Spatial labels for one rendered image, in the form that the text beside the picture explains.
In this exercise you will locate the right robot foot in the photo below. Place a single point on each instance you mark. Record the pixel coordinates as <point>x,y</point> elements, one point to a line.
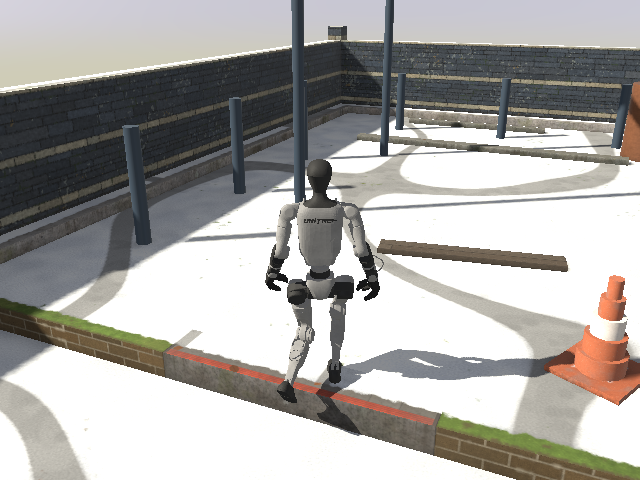
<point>334,375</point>

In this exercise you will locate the right robot upper arm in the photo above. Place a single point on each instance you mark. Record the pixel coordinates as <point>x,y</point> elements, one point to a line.
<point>351,212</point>

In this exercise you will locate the robot right forearm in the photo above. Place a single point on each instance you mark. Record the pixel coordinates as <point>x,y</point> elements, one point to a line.
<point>368,266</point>

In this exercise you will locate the left robot upper arm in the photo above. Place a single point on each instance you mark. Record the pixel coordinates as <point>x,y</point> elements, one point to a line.
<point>287,213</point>

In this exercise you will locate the right robot hand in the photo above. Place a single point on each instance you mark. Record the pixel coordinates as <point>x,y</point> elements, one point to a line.
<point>366,286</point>

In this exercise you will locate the robot left forearm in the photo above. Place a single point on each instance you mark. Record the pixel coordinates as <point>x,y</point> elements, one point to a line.
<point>274,265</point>

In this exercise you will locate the robot right thigh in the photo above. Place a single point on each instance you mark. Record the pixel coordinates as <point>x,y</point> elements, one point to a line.
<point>343,290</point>

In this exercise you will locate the left robot hand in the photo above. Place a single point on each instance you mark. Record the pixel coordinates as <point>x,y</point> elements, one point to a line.
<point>269,281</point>

